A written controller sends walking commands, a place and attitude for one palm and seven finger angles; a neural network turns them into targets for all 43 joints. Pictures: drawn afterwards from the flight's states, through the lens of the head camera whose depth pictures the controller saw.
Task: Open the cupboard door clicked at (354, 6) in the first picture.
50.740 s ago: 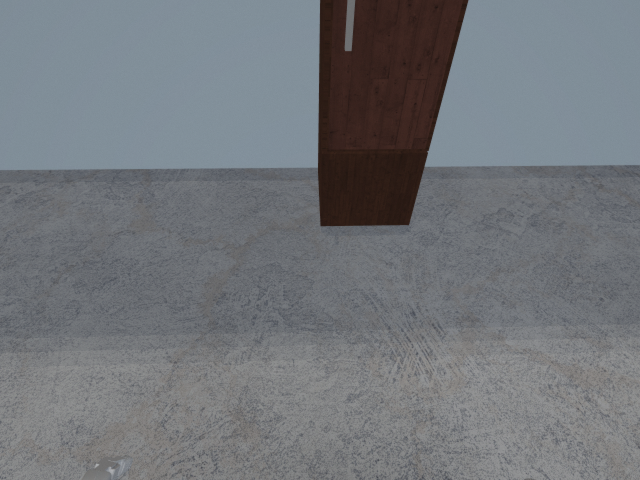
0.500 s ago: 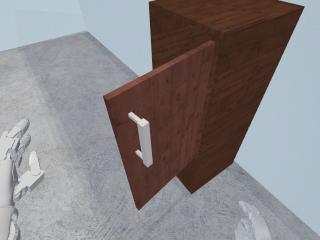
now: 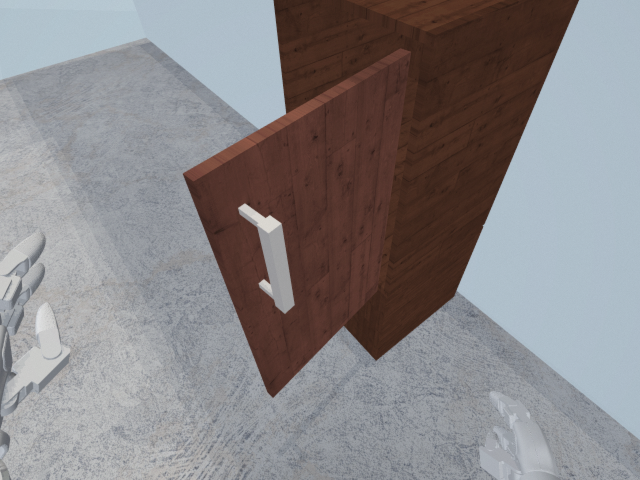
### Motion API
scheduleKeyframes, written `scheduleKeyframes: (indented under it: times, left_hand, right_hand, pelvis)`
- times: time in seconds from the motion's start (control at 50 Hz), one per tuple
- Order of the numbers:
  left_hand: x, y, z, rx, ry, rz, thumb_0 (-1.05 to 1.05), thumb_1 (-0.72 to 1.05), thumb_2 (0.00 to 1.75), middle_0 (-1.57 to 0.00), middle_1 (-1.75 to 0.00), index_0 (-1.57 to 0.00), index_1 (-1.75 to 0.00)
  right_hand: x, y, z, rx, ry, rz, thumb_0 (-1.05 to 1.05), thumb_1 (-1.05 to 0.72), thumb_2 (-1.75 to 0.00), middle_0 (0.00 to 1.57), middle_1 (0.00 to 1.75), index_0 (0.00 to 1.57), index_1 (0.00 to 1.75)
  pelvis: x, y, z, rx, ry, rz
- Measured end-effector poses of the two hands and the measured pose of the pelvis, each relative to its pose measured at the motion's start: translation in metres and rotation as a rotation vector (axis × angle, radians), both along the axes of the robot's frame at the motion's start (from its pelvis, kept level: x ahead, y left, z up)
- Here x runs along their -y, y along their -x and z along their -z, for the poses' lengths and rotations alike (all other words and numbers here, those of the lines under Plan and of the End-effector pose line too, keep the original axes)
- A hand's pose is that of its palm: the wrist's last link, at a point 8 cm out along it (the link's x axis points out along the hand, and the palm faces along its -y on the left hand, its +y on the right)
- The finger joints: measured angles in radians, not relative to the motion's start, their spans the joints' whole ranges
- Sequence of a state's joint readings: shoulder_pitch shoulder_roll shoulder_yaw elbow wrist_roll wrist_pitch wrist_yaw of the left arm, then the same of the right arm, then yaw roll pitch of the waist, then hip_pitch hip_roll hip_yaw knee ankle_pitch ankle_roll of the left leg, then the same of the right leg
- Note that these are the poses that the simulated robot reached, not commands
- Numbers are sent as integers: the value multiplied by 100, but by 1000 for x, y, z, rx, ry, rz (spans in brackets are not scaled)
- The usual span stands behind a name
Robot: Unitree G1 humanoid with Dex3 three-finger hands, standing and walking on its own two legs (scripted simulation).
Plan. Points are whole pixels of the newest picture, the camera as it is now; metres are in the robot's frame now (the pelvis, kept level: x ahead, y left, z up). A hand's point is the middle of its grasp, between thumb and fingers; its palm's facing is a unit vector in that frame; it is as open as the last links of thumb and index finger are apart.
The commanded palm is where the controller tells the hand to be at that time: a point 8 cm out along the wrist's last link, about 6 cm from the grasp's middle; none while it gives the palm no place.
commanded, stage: step back with the hand held close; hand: left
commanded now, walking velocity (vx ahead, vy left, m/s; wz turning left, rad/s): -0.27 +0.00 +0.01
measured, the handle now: (267, 262) +0.35 +0.10 +0.10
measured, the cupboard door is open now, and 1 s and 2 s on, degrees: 99 99 99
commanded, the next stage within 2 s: stop stepping back and stand still in 0.90 s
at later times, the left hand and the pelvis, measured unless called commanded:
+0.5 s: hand out of the picture +0.10 +0.30 +0.15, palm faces +0.44 -0.75 -0.50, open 7.4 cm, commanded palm +0.04 +0.33 +0.17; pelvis -0.09 +0.03 -0.02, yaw +3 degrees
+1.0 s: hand out of the picture +0.02 +0.30 +0.17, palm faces +0.39 -0.83 -0.39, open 7.4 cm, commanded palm -0.04 +0.35 +0.17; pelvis -0.19 +0.05 +0.00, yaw -1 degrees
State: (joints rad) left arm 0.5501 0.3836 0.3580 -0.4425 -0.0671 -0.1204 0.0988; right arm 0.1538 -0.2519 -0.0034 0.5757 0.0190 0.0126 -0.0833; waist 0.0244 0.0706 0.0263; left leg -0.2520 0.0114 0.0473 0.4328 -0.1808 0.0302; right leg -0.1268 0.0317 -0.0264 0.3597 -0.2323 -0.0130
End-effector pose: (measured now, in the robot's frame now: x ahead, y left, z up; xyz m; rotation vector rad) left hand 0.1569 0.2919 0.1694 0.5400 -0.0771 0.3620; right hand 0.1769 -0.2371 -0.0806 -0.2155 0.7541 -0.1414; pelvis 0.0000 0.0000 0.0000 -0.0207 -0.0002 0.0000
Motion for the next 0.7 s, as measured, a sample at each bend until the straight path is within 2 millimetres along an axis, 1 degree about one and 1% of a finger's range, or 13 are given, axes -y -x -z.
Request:
scheduleKeyframes:
  times: [0.1,0.2,0.32,0.42,0.52,0.6,0.64,0.7]
  left_hand:
    - [-7,7,3,-21,-16,24,2,89,90,-21,-30,-21,-30]
    - [-15,23,2,16,-25,41,2,89,90,-21,-30,-21,-30]
    - [-25,51,2,71,-33,45,2,89,90,-21,-30,-21,-30]
    - [-37,76,3,100,-55,13,2,89,90,-21,-30,-21,-30]
    - [-43,107,-2,139,-80,-26,2,89,90,-21,-30,-21,-30]
    - [-43,129,-3,152,-62,-40,2,89,90,-21,-30,-21,-30]
    - [-44,136,-1,173,-44,-37,2,89,90,-21,-30,-21,-30]
    - [-50,139,4,213,-11,-20,2,89,90,-21,-30,-21,-30]
  right_hand:
    - [1,17,-1,-13,14,41,2,-90,-90,20,30,21,30]
    - [-5,38,-6,-7,29,49,2,-90,-90,20,30,21,30]
    - [-16,64,-9,13,47,34,2,-90,-90,20,30,21,30]
    - [-27,85,-5,15,55,6,1,-90,-90,20,30,21,30]
    - [-39,99,5,10,35,-42,2,-90,-90,20,30,21,30]
    - [-47,109,7,4,24,-66,2,-90,-90,20,30,21,30]
    - [-49,114,7,3,32,-68,2,-90,-90,20,30,21,30]
    - [-52,124,6,4,59,-53,2,-90,-90,20,30,21,30]
  pelvis:
    - [-6,13,2,-4,0,9]
    - [-12,31,5,0,5,11]
    - [-21,55,9,6,19,2]
    - [-28,74,12,9,32,-24]
    - [-28,92,17,9,27,-55]
    - [-30,106,16,12,31,-56]
    - [-33,111,17,18,30,-46]
    - [-42,118,20,16,33,-49]
